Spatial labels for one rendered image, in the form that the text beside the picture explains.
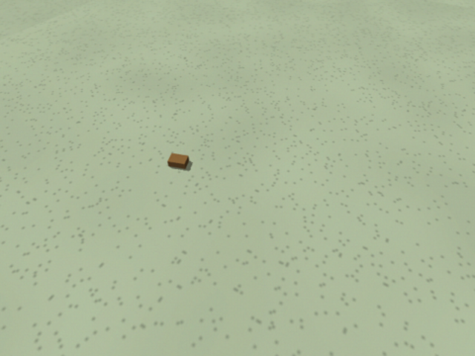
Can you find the small box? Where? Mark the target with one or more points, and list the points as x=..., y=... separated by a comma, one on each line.
x=178, y=161

